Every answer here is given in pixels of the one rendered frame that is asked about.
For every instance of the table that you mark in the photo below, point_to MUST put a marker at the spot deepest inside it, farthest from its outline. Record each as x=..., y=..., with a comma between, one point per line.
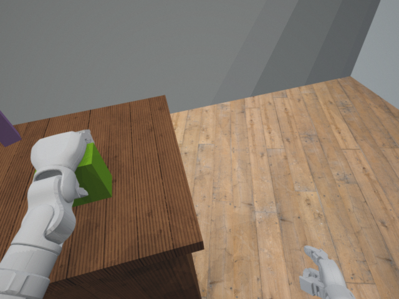
x=137, y=244

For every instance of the robot right hand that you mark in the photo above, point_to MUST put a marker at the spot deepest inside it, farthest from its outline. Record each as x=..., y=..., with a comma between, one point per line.
x=313, y=281

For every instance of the left robot forearm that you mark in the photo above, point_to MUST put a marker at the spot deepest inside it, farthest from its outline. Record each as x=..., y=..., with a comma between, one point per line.
x=49, y=221

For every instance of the right robot forearm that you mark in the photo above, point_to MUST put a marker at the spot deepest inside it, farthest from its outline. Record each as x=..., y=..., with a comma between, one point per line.
x=337, y=292

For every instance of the robot left hand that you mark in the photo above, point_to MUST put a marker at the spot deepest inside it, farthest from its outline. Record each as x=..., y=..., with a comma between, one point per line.
x=64, y=149

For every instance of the sponge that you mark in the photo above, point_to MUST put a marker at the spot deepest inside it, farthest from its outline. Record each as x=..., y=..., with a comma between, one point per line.
x=94, y=176

